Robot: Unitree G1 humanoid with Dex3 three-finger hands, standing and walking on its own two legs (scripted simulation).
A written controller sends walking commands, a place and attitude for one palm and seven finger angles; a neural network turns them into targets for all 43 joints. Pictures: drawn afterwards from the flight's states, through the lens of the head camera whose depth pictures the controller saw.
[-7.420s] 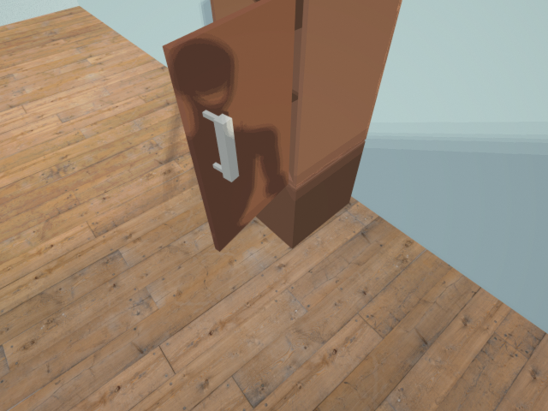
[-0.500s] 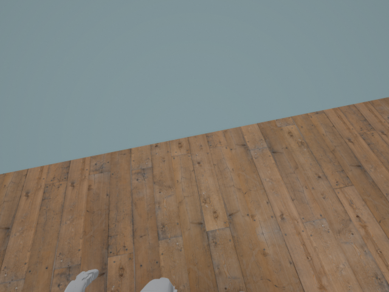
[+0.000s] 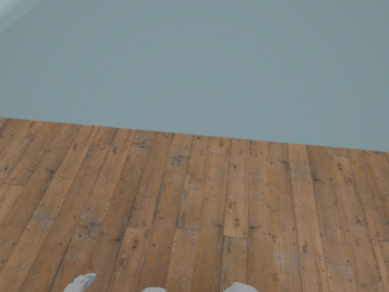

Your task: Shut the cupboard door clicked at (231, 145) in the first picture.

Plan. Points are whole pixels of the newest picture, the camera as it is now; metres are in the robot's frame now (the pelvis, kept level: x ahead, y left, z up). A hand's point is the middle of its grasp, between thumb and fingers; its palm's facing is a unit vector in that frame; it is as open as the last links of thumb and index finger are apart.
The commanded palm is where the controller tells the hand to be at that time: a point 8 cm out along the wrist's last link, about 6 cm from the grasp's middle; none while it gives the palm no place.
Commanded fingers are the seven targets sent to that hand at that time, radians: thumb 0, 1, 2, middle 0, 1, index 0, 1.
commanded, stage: walk to a spot facing it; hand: left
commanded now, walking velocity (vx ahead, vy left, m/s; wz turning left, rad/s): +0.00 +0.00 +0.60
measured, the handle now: out of the picture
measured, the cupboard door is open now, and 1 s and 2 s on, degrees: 100 100 100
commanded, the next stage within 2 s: none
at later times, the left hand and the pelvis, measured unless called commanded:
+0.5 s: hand out of the picture +0.03 +0.22 -0.17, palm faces +0.32 -0.92 -0.22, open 7.4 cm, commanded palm none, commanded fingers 0.00 0.90 0.90 -0.20 -0.30 -0.20 -0.30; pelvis +0.02 -0.01 +0.00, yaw +18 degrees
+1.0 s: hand out of the picture +0.04 +0.16 -0.17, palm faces +0.64 -0.75 -0.18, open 7.4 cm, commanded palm none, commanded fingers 0.00 0.90 0.90 -0.20 -0.30 -0.20 -0.30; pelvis +0.17 +0.03 +0.01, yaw +38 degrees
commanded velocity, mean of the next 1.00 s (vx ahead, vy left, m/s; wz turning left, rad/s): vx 0.24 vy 0.00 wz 0.56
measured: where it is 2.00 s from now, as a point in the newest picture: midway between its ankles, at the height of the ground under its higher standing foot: (136, 218)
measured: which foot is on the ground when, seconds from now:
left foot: down 0.00-0.06, up 0.08-0.34, down 0.36-0.66, up 0.68-1.00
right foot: up 0.00-0.04, down 0.06-0.34, up 0.36-0.66, down 0.68-1.00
